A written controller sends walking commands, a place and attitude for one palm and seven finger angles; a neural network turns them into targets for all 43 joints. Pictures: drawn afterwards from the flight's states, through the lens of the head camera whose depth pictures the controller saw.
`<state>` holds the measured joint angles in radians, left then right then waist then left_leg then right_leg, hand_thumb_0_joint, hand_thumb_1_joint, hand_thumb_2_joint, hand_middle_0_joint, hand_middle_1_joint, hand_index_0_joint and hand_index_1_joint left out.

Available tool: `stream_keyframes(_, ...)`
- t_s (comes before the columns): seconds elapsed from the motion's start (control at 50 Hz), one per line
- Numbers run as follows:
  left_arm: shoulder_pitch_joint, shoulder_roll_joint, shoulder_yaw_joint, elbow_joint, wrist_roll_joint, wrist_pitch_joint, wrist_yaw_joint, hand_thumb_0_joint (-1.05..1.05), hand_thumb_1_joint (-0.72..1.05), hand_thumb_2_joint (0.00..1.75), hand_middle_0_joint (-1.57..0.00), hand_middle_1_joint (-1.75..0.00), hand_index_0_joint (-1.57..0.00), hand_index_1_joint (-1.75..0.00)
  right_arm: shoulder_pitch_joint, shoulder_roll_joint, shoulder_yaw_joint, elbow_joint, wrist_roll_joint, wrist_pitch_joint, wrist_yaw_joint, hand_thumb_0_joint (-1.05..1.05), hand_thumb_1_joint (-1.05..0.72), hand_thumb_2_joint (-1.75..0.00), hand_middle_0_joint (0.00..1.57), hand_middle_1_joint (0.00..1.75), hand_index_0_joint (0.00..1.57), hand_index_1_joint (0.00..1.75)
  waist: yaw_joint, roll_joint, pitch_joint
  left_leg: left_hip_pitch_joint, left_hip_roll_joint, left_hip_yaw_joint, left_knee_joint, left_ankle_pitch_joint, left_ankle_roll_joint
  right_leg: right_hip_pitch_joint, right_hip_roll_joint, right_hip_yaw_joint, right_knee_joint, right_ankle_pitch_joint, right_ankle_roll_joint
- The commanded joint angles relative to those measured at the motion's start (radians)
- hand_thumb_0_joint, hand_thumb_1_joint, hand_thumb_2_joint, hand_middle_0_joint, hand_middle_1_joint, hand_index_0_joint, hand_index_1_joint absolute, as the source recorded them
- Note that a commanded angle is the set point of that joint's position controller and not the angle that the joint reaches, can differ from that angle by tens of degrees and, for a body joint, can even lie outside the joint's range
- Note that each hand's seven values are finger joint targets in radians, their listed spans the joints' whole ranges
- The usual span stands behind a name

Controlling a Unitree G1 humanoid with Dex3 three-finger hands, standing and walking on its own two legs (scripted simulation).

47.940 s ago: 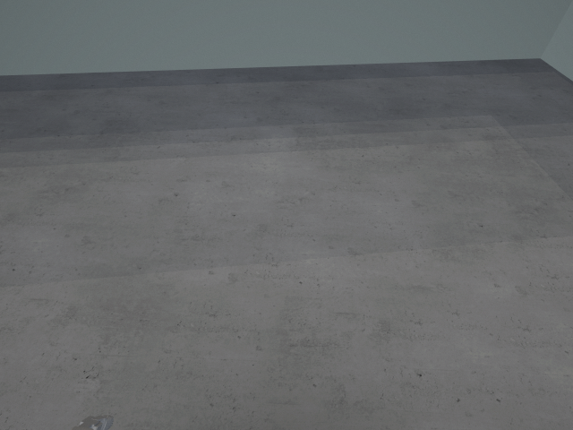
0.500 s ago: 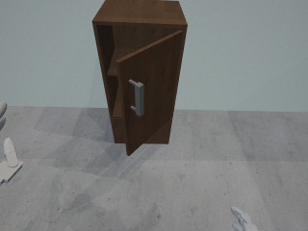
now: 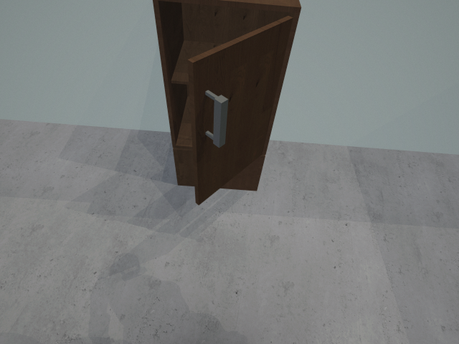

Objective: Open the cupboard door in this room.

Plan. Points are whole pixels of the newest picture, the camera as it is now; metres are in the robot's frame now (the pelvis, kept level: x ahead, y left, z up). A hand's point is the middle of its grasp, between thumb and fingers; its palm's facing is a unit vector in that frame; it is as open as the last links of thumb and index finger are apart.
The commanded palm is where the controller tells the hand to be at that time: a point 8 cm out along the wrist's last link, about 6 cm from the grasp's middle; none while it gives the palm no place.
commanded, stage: let the arm hang, fingers relaxed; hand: left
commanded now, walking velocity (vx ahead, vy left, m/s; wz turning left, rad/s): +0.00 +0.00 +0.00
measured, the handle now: (214, 119) +0.66 +0.08 -0.03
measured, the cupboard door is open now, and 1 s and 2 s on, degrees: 49 49 49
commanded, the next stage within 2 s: look to check the result in 0.68 s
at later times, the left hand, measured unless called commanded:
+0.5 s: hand out of the picture +0.07 +0.21 -0.16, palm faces +0.00 -0.96 -0.28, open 7.3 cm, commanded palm none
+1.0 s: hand out of the picture +0.09 +0.20 -0.16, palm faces -0.02 -0.95 -0.30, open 7.3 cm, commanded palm none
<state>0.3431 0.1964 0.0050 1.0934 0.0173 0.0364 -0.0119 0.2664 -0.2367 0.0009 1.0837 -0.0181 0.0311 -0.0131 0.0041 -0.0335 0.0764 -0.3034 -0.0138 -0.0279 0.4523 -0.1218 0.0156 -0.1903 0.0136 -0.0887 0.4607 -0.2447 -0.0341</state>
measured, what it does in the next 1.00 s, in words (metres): stands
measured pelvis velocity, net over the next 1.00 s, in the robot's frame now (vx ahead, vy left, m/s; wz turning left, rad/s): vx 0.04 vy -0.02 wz -0.02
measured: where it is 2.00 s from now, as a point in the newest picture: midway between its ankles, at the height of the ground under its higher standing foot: outside the picture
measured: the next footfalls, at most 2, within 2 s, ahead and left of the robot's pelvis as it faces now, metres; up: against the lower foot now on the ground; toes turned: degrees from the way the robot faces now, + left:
none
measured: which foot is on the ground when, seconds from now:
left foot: down 0.00-1.00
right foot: down 0.00-1.00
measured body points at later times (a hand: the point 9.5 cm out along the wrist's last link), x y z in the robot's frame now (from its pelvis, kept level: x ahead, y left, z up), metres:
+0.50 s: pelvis +0.01 -0.01 +0.00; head +0.02 -0.02 +0.45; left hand +0.07 +0.26 -0.14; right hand +0.06 -0.25 -0.15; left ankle +0.08 +0.11 -0.74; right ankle +0.01 -0.10 -0.74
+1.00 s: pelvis +0.04 -0.02 +0.01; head +0.06 -0.03 +0.46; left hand +0.10 +0.25 -0.13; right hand +0.09 -0.30 -0.14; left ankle +0.08 +0.11 -0.74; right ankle +0.01 -0.10 -0.74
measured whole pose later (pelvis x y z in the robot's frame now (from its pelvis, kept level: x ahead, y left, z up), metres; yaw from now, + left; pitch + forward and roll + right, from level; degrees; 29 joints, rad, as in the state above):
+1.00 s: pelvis +0.04 -0.02 +0.01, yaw -1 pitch -2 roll +0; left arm 0.15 0.27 0.02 1.14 0.01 -0.01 0.01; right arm 0.13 -0.28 0.00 1.14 -0.01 0.00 -0.02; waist -0.01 0.01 0.08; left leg -0.17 0.01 -0.01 0.34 -0.14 -0.02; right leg -0.06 0.04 -0.07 0.34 -0.24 -0.06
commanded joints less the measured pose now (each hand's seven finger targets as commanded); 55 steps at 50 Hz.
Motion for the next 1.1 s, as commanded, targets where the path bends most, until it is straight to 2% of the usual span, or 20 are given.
stream_keyframes(0.0,-0.03,0.176,0.037,-0.016,-0.007,-0.051,0.023,0.0,0.9,0.9,-0.2,-0.3,-0.2,-0.3,-0.024,-0.125,-0.037,-0.038,0.002,-0.027,-0.015,0.0,-0.9,-0.9,0.2,0.3,0.2,0.3,-0.015,0.08,-0.044,0.098,0.085,-0.096,-0.087,-0.145,0.024,-0.082,-0.126,0.152,-0.189,-0.158,-0.051)
stream_keyframes(0.02,-0.027,0.174,0.037,-0.005,-0.008,-0.049,0.024,0.0,0.9,0.9,-0.2,-0.3,-0.2,-0.3,-0.016,-0.12,-0.038,-0.027,0.001,-0.024,-0.016,0.0,-0.9,-0.9,0.2,0.3,0.2,0.3,-0.017,0.088,-0.031,0.102,0.083,-0.094,-0.081,-0.152,0.023,-0.099,-0.127,0.155,-0.198,-0.18,-0.053)
stream_keyframes(0.04,-0.025,0.172,0.038,0.002,-0.007,-0.049,0.026,0.0,0.9,0.9,-0.2,-0.3,-0.2,-0.3,-0.01,-0.118,-0.039,-0.024,0.001,-0.021,-0.017,0.0,-0.9,-0.9,0.2,0.3,0.2,0.3,-0.018,0.07,-0.012,0.104,0.085,-0.092,-0.078,-0.146,0.024,-0.115,-0.125,0.15,-0.203,-0.188,-0.054)
stream_keyframes(0.12,-0.024,0.173,0.039,0.028,-0.007,-0.043,0.029,0.0,0.9,0.9,-0.2,-0.3,-0.2,-0.3,0.013,-0.119,-0.042,0.0,-0.003,-0.019,-0.018,0.0,-0.9,-0.9,0.2,0.3,0.2,0.3,-0.018,0.061,0.003,0.078,0.092,-0.111,-0.105,-0.203,0.029,-0.109,-0.115,0.143,-0.184,-0.226,-0.054)
stream_keyframes(0.14,-0.019,0.177,0.041,0.029,-0.007,-0.042,0.029,0.0,0.9,0.9,-0.2,-0.3,-0.2,-0.3,0.009,-0.124,-0.044,0.0,-0.002,-0.019,-0.018,0.0,-0.9,-0.9,0.2,0.3,0.2,0.3,-0.012,0.069,0.005,0.073,0.093,-0.114,-0.111,-0.207,0.031,-0.103,-0.112,0.14,-0.178,-0.222,-0.054)
stream_keyframes(0.2,-0.025,0.182,0.042,0.032,-0.006,-0.041,0.03,0.0,0.9,0.9,-0.2,-0.3,-0.2,-0.3,-0.001,-0.126,-0.045,0.005,-0.005,-0.023,-0.018,0.0,-0.9,-0.9,0.2,0.3,0.2,0.3,-0.006,0.041,0.007,0.055,0.1,-0.131,-0.14,-0.22,0.035,-0.079,-0.108,0.132,-0.16,-0.202,-0.05)
stream_keyframes(0.26,-0.043,0.19,0.045,0.029,-0.004,-0.042,0.031,0.0,0.9,0.9,-0.2,-0.3,-0.2,-0.3,-0.019,-0.125,-0.046,0.008,-0.005,-0.027,-0.015,0.0,-0.9,-0.9,0.2,0.3,0.2,0.3,0.0,0.058,0.009,0.045,0.105,-0.141,-0.163,-0.215,0.036,-0.057,-0.107,0.124,-0.146,-0.172,-0.045)
stream_keyframes(0.3,-0.059,0.195,0.044,0.025,-0.004,-0.043,0.032,0.0,0.9,0.9,-0.2,-0.3,-0.2,-0.3,-0.036,-0.13,-0.046,0.008,-0.006,-0.027,-0.013,0.0,-0.9,-0.9,0.2,0.3,0.2,0.3,0.001,0.047,0.02,0.045,0.103,-0.136,-0.165,-0.199,0.036,-0.055,-0.11,0.13,-0.154,-0.162,-0.043)
stream_keyframes(0.4,-0.111,0.208,0.046,0.006,-0.004,-0.053,0.033,0.0,0.9,0.9,-0.2,-0.3,-0.2,-0.3,-0.067,-0.13,-0.044,0.009,-0.006,-0.033,-0.009,0.0,-0.9,-0.9,0.2,0.3,0.2,0.3,-0.003,0.04,-0.004,0.09,0.098,-0.113,-0.142,-0.088,0.028,-0.04,-0.123,0.134,-0.167,-0.101,-0.038)
stream_keyframes(0.54,-0.166,0.229,0.051,-0.015,-0.004,-0.066,0.035,0.0,0.9,0.9,-0.2,-0.3,-0.2,-0.3,-0.116,-0.154,-0.041,0.002,-0.004,-0.046,-0.009,0.0,-0.9,-0.9,0.2,0.3,0.2,0.3,-0.002,0.054,-0.061,0.142,0.11,-0.095,-0.12,0.101,0.023,0.032,-0.133,0.137,-0.163,0.099,-0.027)
stream_keyframes(0.66,-0.2,0.237,0.048,-0.018,-0.006,-0.067,0.035,0.0,0.9,0.9,-0.2,-0.3,-0.2,-0.3,-0.143,-0.171,-0.038,0.002,-0.004,-0.045,-0.009,0.0,-0.9,-0.9,0.2,0.3,0.2,0.3,-0.007,0.041,-0.054,0.16,0.113,-0.083,-0.128,0.108,0.014,0.042,-0.138,0.143,-0.187,0.125,-0.024)
stream_keyframes(0.72,-0.205,0.242,0.049,-0.018,-0.008,-0.069,0.036,0.0,0.9,0.9,-0.2,-0.3,-0.2,-0.3,-0.146,-0.181,-0.036,0.004,-0.003,-0.047,-0.01,0.0,-0.9,-0.9,0.2,0.3,0.2,0.3,-0.008,0.044,-0.087,0.179,0.117,-0.078,-0.128,0.132,0.012,0.07,-0.141,0.145,-0.186,0.167,-0.024)
stream_keyframes(0.9,-0.194,0.246,0.046,-0.006,-0.011,-0.068,0.04,0.0,0.9,0.9,-0.2,-0.3,-0.2,-0.3,-0.145,-0.188,-0.033,0.006,-0.001,-0.042,-0.016,0.0,-0.9,-0.9,0.2,0.3,0.2,0.3,-0.01,0.033,-0.101,0.212,0.121,-0.059,-0.115,0.158,0.009,0.091,-0.143,0.147,-0.199,0.252,-0.014)
stream_keyframes(1.08,-0.183,0.238,0.04,0.007,-0.012,-0.065,0.041,0.0,0.9,0.9,-0.2,-0.3,-0.2,-0.3,-0.137,-0.183,-0.028,0.014,0.0,-0.039,-0.017,0.0,-0.9,-0.9,0.2,0.3,0.2,0.3,-0.01,0.045,-0.074,0.216,0.124,-0.058,-0.128,0.144,0.008,0.079,-0.137,0.149,-0.212,0.217,-0.017)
